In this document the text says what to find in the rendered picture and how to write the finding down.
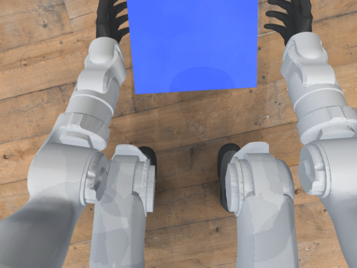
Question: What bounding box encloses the left robot forearm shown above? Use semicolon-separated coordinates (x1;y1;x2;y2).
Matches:
27;37;127;193

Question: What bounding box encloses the right robot foot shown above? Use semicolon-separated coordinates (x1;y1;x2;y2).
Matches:
218;143;240;213

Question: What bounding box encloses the robot foot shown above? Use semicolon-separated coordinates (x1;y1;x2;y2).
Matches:
218;143;240;213
139;146;157;179

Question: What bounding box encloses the left robot foot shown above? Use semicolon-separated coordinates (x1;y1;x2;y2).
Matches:
139;146;157;179

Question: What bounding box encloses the robot left hand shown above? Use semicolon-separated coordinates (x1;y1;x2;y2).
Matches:
96;0;129;43

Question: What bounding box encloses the carton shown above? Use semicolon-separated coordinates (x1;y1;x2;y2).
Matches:
127;0;258;94

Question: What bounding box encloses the robot left upper arm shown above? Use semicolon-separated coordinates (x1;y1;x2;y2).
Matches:
0;142;107;268

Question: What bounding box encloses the robot right hand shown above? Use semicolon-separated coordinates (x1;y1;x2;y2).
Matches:
264;0;313;47

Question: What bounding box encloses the right robot forearm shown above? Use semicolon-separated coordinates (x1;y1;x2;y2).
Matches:
281;32;357;145

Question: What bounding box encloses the robot right upper arm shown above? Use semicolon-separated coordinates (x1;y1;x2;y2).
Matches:
297;137;357;268

